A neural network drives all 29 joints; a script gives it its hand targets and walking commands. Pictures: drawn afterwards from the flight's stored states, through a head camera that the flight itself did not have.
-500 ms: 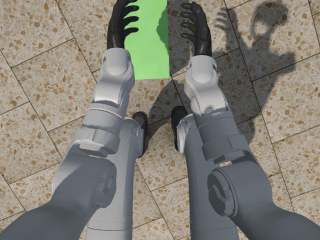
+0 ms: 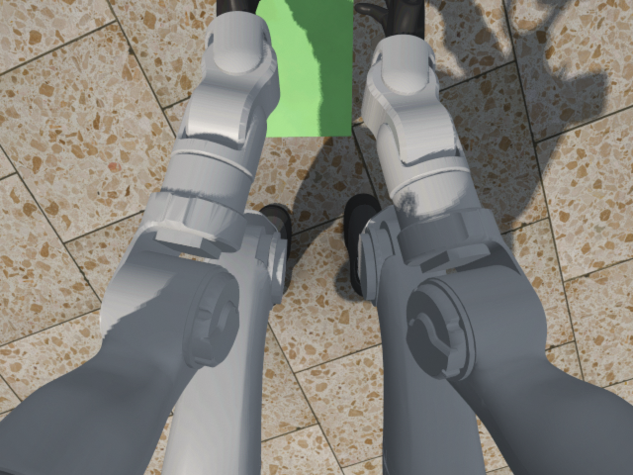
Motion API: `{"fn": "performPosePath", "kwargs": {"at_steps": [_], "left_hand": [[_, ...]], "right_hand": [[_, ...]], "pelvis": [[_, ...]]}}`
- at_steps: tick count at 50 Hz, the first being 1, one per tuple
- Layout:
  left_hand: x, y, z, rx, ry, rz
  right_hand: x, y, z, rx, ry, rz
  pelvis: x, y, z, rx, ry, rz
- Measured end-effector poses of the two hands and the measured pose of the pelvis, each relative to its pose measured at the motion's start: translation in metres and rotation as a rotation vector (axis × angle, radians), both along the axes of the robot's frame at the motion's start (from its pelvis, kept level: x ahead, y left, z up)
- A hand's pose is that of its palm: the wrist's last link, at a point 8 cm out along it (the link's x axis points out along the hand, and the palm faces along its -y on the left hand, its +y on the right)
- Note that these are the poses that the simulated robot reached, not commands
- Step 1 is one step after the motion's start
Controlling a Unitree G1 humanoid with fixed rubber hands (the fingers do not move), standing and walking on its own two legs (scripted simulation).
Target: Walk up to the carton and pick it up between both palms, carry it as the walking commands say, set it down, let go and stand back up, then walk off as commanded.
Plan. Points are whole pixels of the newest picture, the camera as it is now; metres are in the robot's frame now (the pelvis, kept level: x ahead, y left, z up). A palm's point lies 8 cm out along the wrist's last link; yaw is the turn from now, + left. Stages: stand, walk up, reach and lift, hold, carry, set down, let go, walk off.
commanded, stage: set down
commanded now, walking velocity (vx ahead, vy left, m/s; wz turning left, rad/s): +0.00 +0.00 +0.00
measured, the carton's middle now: (297, 46) +0.51 +0.02 -0.43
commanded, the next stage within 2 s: none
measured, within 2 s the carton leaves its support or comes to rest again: neither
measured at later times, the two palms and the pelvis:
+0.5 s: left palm out of the picture +0.53 +0.06 -0.25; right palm (399, 14) +0.51 -0.09 -0.26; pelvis -0.01 +0.00 -0.06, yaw +0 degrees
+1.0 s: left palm out of the picture +0.59 +0.06 -0.26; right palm out of the picture +0.55 -0.10 -0.30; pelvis +0.00 +0.00 -0.10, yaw +1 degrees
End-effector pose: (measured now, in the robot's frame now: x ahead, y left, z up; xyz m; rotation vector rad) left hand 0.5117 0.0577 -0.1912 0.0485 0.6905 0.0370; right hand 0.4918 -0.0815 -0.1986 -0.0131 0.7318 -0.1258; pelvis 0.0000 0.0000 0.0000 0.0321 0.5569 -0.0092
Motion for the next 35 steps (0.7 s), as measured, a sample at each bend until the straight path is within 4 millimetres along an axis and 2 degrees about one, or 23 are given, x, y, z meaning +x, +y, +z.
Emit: {"fn": "performPosePath", "kwargs": {"at_steps": [4, 7, 13, 17, 23, 27, 35], "left_hand": [[0.008, -0.003, 0.006, -0.003, -0.023, -0.003], [0.006, -0.003, 0.0, 0.0, -0.01, -0.005], [-0.005, -0.006, -0.036, -0.004, 0.049, -0.02], [-0.003, -0.006, -0.057, -0.012, 0.038, -0.018], [0.017, -0.004, -0.051, -0.018, -0.055, -0.016], [0.025, 0.001, -0.061, -0.004, -0.029, -0.029], [0.046, -0.001, -0.062, -0.055, -0.083, -0.038]], "right_hand": [[0.005, -0.007, 0.001, -0.015, -0.015, -0.004], [0.006, -0.01, -0.002, -0.019, -0.026, -0.006], [0.005, -0.006, -0.029, -0.004, -0.012, 0.013], [0.011, -0.002, -0.048, 0.0, -0.025, 0.019], [0.02, -0.007, -0.053, -0.032, -0.066, 0.023], [0.025, -0.013, -0.064, -0.04, -0.026, 0.017], [0.035, -0.018, -0.081, -0.027, -0.013, 0.027]], "pelvis": [[0.002, -0.001, -0.001, 0.001, 0.0, 0.001], [0.001, -0.002, -0.004, 0.003, 0.005, 0.002], [-0.001, -0.004, -0.019, 0.005, 0.034, 0.006], [-0.003, -0.004, -0.036, 0.003, 0.053, 0.009], [-0.009, -0.002, -0.059, -0.006, 0.028, 0.013], [-0.011, 0.0, -0.068, -0.012, 0.032, 0.014], [-0.01, 0.002, -0.084, -0.019, 0.041, 0.018]]}}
